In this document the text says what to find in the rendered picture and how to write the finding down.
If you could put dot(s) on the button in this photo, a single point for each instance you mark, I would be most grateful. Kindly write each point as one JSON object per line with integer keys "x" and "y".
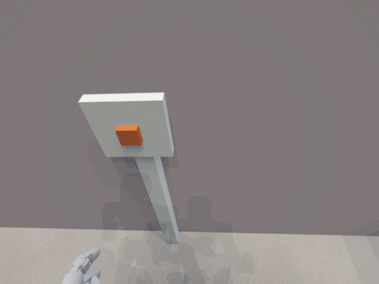
{"x": 129, "y": 135}

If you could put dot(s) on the panel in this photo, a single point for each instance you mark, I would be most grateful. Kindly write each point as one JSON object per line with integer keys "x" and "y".
{"x": 148, "y": 110}

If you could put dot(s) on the left robot hand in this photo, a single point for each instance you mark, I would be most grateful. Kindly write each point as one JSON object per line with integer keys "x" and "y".
{"x": 81, "y": 266}

